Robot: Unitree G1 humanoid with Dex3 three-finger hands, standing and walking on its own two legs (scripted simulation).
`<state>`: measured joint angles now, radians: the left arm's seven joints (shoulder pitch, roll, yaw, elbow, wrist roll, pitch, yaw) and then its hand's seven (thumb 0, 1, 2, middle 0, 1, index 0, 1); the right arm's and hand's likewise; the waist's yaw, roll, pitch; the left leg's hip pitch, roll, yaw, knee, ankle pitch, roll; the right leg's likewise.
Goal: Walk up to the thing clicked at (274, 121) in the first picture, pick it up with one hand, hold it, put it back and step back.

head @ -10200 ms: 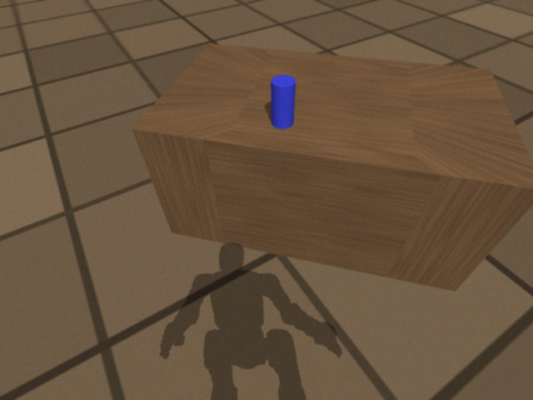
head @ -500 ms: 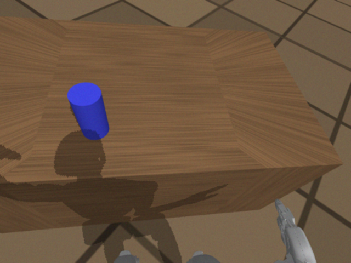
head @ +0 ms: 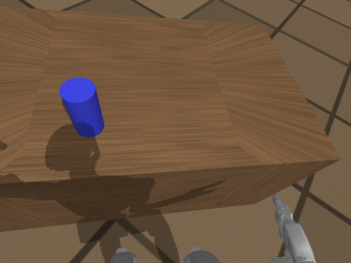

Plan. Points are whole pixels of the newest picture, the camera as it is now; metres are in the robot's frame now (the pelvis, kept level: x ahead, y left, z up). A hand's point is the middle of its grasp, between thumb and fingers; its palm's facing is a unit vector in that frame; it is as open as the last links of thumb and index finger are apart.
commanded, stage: go down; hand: left
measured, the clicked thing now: (84, 109) +0.52 +0.19 -0.02
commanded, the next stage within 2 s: approach in 0.54 s
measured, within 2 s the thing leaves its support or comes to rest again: neither
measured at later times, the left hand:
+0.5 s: hand out of the picture +0.41 +0.39 +0.09, palm faces +0.26 -0.97 +0.03, open 17.6 cm
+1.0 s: hand (11, 124) +0.44 +0.32 +0.03, palm faces +0.14 -0.99 +0.06, open 17.7 cm
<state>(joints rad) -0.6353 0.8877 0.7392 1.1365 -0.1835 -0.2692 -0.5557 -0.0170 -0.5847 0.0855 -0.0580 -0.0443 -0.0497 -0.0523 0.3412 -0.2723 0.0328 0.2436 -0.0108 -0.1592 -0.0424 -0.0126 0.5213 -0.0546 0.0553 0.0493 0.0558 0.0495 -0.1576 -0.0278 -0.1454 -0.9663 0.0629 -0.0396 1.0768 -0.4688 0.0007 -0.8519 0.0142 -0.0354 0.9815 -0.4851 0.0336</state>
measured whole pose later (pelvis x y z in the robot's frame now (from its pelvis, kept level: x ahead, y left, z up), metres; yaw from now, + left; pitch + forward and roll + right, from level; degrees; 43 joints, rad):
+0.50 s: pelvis +0.00 +0.00 +0.00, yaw +0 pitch +20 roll -4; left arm -0.60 0.84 0.73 1.12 -0.19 -0.27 -0.54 -0.02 -0.58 0.08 -0.06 -0.05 -0.05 -0.05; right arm 0.35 -0.28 0.01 0.24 -0.01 -0.14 -0.03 -0.01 0.52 -0.05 0.06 0.05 0.06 0.05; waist -0.15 -0.02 -0.15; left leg -0.95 0.06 -0.04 1.07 -0.47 0.00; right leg -0.83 0.01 -0.03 0.97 -0.48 0.04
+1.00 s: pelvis -0.01 +0.00 -0.01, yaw +0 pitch +23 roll -5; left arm -0.74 0.77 0.58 1.21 -0.18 -0.33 -0.48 -0.01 -0.59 0.07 -0.05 -0.05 -0.04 -0.06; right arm 0.34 -0.28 0.05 0.10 -0.03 -0.15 -0.01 -0.01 0.56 -0.04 0.06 0.05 0.06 0.05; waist -0.19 -0.03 -0.13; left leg -1.07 0.06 -0.04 1.14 -0.46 0.00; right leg -0.96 0.01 -0.03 1.05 -0.49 0.04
